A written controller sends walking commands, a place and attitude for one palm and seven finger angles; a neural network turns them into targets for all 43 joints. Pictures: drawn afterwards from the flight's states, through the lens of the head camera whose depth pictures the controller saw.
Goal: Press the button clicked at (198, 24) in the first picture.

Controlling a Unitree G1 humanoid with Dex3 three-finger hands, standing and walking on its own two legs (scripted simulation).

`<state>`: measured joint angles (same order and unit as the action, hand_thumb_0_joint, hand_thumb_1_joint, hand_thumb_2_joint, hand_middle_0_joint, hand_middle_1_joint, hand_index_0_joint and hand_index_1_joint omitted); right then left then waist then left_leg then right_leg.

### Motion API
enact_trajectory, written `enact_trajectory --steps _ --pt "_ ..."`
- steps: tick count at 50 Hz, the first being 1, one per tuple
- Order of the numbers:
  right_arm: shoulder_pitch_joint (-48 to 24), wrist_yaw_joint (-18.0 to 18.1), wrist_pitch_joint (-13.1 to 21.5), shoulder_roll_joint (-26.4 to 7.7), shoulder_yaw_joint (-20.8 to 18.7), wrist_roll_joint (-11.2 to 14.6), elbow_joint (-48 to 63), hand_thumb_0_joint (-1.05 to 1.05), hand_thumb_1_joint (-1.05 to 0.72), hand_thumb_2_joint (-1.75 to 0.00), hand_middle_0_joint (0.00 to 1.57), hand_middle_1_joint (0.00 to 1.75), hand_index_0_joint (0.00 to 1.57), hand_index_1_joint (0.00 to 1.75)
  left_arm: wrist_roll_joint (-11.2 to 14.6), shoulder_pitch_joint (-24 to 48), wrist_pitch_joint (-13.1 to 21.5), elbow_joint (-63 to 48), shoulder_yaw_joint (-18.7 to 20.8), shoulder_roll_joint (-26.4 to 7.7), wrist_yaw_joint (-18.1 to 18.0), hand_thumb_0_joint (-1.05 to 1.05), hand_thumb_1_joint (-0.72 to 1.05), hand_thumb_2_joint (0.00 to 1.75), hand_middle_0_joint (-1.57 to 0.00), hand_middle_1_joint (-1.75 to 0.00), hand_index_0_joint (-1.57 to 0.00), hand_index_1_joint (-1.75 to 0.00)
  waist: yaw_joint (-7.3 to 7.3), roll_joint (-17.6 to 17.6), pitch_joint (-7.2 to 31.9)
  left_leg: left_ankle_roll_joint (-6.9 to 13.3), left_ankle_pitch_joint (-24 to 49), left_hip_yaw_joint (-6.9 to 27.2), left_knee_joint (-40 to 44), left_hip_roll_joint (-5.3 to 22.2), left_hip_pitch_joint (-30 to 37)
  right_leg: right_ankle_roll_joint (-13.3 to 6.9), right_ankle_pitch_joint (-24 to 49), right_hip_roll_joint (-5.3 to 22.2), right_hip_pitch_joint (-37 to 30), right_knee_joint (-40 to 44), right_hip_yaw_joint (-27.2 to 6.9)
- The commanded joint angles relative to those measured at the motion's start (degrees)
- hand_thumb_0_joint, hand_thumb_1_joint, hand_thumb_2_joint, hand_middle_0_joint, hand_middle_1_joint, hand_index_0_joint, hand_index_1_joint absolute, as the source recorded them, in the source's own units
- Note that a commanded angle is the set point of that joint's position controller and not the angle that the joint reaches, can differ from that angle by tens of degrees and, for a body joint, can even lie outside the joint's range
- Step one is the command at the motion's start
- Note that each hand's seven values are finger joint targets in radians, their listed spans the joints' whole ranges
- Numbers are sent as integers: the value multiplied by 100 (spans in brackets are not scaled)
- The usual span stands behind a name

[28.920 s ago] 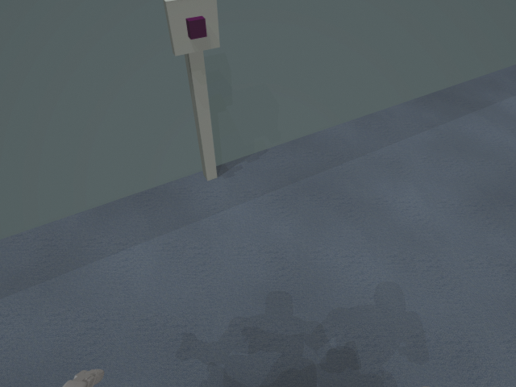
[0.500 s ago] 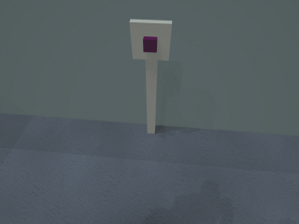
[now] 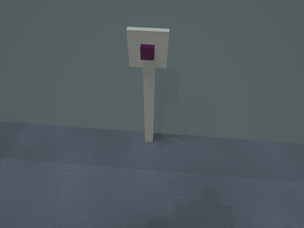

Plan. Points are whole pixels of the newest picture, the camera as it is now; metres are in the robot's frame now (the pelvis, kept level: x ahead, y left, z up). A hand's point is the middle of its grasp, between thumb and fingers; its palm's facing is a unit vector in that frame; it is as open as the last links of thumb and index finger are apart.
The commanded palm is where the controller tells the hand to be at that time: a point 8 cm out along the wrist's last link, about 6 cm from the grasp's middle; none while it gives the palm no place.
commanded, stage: stand and wait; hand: left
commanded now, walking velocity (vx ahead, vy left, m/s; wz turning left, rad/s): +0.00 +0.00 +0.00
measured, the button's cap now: (147, 51) +0.81 +0.06 +0.04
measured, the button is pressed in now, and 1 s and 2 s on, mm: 0 0 0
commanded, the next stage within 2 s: none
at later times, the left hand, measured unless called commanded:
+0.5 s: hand out of the picture -0.01 +0.16 -0.18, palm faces +0.05 -0.98 -0.18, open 7.4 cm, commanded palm none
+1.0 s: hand out of the picture +0.00 +0.16 -0.17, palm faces +0.04 -0.98 -0.19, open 7.4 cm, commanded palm none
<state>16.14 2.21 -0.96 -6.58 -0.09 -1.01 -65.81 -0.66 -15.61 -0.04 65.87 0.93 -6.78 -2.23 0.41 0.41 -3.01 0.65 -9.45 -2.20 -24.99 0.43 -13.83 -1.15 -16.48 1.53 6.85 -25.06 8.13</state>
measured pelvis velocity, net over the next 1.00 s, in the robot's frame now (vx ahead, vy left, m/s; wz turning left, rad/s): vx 0.01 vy -0.01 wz -0.01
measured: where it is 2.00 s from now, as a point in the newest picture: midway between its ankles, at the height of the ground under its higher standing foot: outside the picture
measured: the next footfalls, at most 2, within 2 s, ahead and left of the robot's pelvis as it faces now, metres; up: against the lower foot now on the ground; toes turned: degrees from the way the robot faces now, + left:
none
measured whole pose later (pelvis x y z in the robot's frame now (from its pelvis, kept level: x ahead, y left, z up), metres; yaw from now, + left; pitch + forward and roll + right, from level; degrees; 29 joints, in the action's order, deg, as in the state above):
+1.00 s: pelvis +0.01 -0.01 +0.00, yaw +0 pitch -2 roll +0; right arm 15.1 2.5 -0.9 -7.0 0.0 -0.9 -66.3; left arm -0.5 -15.9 0.1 66.1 1.0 -7.4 -2.2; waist 0.3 0.5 -4.3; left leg -0.2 -10.0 -2.3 -23.8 1.1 -11.9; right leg -1.7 -16.5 0.7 4.7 -22.9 8.0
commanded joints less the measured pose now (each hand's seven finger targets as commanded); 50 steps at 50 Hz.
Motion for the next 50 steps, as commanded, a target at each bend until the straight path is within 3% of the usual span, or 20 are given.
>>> enact_trajectory --steps 1,15,20,32,41,44,50 --pt "378 18 74 -453 -62 -8 92 0 -90 -90 20 30 20 30 31 -561 54 -69 105 -576 -17 0 90 90 -20 -30 -20 -30 -31 5 -223 100 567 503 354 514 112 -176 380 615 326 709 -589" --pt "328 27 72 -507 -62 7 56 0 -90 -90 20 30 20 30 36 -599 74 -47 92 -620 -24 0 90 90 -20 -30 -20 -30 -16 -73 -181 85 759 454 320 544 296 -166 656 624 222 795 -602" --pt "313 29 54 -509 -54 1 37 0 -90 -90 20 30 20 30 36 -593 63 -40 86 -622 -21 0 90 90 -20 -30 -20 -30 -3 9 -363 68 610 453 345 541 241 -170 445 605 310 861 -606" --pt "306 41 84 -541 -51 -2 42 0 -90 -90 20 30 20 30 42 -573 74 -39 85 -613 -9 0 90 90 -20 -30 -20 -30 -25 -2 -180 82 719 472 370 553 324 -173 598 592 181 817 -616" --pt "319 47 88 -533 -49 1 31 0 -90 -90 20 30 20 30 40 -543 64 -47 93 -609 -7 0 90 90 -20 -30 -20 -30 -23 26 -237 86 702 481 413 560 307 -169 570 565 188 809 -625" --pt "334 46 73 -541 -53 9 44 0 -90 -90 20 30 20 30 39 -544 66 -53 91 -623 -13 0 90 90 -20 -30 -20 -30 -24 -108 -304 79 630 466 404 564 284 -164 487 556 222 848 -598" --pt "301 43 85 -527 -53 5 22 0 -90 -90 20 30 20 30 42 -542 71 -56 90 -625 -9 0 90 90 -20 -30 -20 -30 -26 14 -193 81 694 458 402 564 353 -170 581 577 194 828 -641"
